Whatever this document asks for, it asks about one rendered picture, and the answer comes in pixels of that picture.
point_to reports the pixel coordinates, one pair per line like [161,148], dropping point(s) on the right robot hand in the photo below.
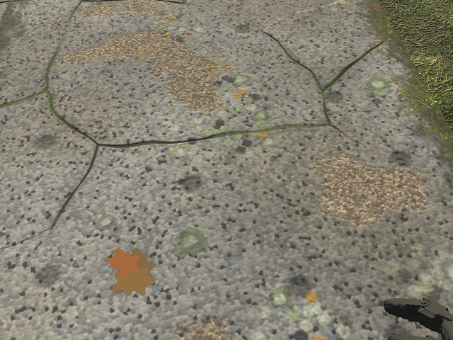
[428,313]

